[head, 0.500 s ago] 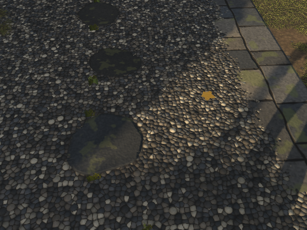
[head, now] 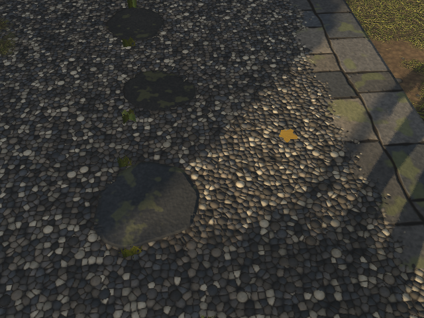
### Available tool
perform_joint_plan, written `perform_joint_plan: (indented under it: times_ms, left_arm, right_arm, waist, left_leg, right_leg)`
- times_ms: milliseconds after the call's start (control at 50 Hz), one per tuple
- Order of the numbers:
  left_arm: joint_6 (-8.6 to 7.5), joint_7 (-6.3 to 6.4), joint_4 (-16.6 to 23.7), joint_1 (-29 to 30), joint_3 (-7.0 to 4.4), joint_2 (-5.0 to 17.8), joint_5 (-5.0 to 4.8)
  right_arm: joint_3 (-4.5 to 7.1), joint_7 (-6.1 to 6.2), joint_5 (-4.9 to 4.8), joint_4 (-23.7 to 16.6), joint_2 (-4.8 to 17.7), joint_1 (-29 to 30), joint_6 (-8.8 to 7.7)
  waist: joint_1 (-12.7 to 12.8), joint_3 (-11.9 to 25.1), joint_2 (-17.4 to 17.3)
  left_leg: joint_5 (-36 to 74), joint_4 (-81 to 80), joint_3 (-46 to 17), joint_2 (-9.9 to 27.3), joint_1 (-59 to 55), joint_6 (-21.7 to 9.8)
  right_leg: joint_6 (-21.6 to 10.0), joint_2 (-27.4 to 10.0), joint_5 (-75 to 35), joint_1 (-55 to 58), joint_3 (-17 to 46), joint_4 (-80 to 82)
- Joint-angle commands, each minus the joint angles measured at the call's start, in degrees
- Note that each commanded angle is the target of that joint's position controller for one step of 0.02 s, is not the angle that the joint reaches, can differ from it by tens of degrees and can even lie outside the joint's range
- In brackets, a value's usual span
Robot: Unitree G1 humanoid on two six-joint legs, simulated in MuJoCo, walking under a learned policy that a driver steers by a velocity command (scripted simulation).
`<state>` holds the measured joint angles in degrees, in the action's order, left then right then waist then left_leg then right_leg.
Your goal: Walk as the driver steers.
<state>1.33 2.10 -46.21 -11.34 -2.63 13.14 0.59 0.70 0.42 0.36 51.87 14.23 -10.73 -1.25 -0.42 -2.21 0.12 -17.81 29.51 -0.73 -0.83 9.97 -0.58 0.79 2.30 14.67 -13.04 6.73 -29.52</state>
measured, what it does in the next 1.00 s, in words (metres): stands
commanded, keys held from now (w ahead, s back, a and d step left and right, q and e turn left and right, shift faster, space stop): no key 1.00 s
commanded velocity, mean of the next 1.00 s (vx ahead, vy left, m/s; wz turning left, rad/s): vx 0.00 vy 0.00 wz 0.00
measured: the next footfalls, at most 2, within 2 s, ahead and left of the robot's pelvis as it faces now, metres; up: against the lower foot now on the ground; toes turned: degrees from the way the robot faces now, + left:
right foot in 1.48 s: +0.12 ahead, -0.14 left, +0.00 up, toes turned -2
left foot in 1.98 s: +0.46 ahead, +0.09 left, +0.00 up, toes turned +14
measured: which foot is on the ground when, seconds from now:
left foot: down 0.00-1.00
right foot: down 0.00-1.00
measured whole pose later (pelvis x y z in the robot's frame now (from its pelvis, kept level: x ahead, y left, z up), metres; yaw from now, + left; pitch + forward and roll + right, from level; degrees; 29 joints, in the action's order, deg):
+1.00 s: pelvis +0.00 +0.02 +0.00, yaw +0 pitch -1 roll +0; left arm 0.7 3.2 -64.3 -12.4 -1.3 12.2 0.0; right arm -0.2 1.1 0.1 60.5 12.1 -16.2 -1.2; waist -0.4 -2.1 0.2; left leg -15.8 25.8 -0.4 -2.7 8.8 -2.5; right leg 2.7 0.1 12.8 -11.5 7.2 -25.4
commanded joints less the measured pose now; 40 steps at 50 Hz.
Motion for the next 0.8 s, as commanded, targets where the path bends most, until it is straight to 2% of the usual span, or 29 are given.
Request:
perform_joint_plan:
  times_ms: [20, 440, 800]
  left_arm:
    - [-0.62, 0.36, 1.52, 0.18, -1.59, 6.38, -0.04]
    - [-0.89, 0.98, -10.77, -0.75, -0.86, 6.07, -0.41]
    - [-0.95, 1.17, -15.99, -2.26, 0.21, 5.22, -0.57]
  right_arm:
    - [1.27, 0.25, -0.05, -1.38, 6.43, 0.01, -0.69]
    - [0.58, 0.75, -0.18, 5.16, 5.82, -3.41, -0.51]
    - [0.19, 0.82, -0.26, 7.04, 4.54, -7.11, -0.31]
  waist:
    - [0.08, 1.96, -0.05]
    - [-0.08, 0.28, -0.40]
    - [0.05, -0.31, -0.41]
  left_leg:
    - [7.21, -6.45, -3.27, 3.11, 3.55, -0.91]
    - [7.36, -9.23, -3.41, 2.67, 2.45, -1.87]
    - [9.44, -9.60, -3.37, 2.35, 1.76, -2.21]
  right_leg:
    - [-1.32, -2.96, -12.98, 4.11, 2.54, 3.61]
    - [-0.24, -2.52, -11.04, 3.70, 0.77, 5.94]
    - [0.05, -2.62, -10.44, 2.66, -0.03, 6.52]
